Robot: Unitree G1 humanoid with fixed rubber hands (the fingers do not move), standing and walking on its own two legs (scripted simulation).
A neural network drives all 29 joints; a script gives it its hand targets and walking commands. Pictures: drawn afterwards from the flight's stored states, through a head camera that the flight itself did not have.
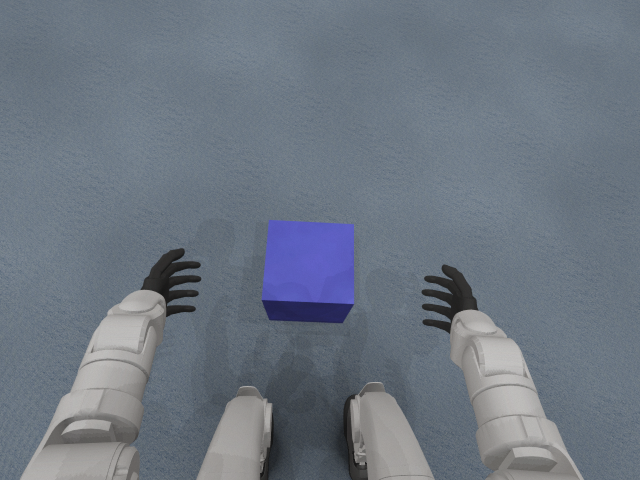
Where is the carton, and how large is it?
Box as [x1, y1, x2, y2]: [262, 220, 353, 322]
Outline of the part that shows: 269,220 262,290 262,301 269,319 342,322 353,304 353,224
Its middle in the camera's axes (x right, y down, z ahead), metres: -0.03 +0.10 +1.02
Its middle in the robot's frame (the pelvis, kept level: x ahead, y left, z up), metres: +0.52 -0.01 -0.56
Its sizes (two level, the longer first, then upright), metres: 0.210 0.200 0.250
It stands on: the floor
